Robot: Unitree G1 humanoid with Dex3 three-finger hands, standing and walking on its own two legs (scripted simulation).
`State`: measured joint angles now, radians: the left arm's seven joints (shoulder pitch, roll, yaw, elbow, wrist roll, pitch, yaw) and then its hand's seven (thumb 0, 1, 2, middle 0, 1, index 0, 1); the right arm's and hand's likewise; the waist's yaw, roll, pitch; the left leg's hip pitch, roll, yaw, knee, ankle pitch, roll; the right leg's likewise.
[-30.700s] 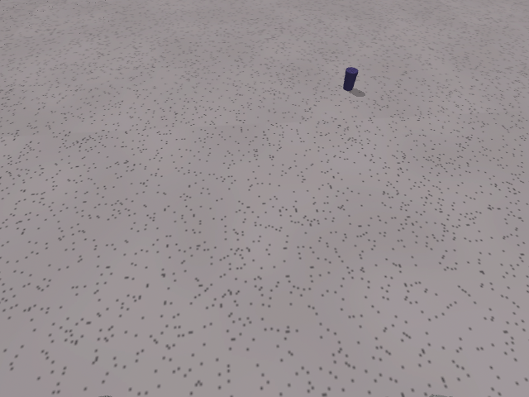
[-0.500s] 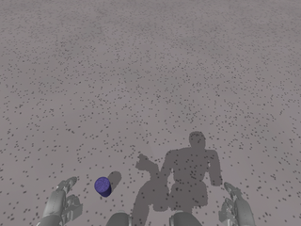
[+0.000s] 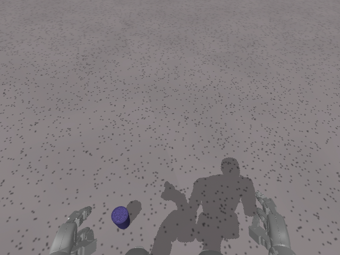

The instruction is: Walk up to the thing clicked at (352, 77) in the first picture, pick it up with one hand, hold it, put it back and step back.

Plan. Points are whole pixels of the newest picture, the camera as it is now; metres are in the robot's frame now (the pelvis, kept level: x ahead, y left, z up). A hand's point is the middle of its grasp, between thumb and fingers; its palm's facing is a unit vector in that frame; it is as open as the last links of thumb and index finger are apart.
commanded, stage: home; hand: left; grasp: from above
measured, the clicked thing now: (121, 218) +0.38 +0.23 -0.65
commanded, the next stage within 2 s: stand in 1.62 s
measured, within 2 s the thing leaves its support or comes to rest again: neither
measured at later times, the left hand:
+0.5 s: hand (94, 239) +0.17 +0.18 -0.05, palm faces +0.04 -0.98 -0.19, open 7.4 cm
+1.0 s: hand (92, 241) +0.17 +0.18 -0.05, palm faces +0.04 -0.98 -0.19, open 7.4 cm
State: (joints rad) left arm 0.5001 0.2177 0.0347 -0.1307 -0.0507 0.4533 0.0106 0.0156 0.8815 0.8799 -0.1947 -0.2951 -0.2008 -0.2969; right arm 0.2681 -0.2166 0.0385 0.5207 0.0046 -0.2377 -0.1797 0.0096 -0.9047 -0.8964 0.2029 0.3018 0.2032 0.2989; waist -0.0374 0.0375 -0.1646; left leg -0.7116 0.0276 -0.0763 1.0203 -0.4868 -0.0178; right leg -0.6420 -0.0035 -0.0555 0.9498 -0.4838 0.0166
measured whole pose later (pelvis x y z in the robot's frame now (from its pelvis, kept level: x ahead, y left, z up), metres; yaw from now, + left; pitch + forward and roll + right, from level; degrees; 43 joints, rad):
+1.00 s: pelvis +0.00 +0.01 +0.00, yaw +0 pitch +10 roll -3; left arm 0.51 0.23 0.03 -0.14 -0.05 0.45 0.02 0.02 0.91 0.90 -0.20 -0.30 -0.20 -0.30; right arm 0.28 -0.21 0.03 0.53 0.00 -0.22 -0.18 0.01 -0.90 -0.90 0.20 0.30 0.20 0.30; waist -0.04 0.04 -0.16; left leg -0.71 0.03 -0.07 1.03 -0.50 -0.01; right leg -0.64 0.00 -0.05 0.95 -0.49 0.02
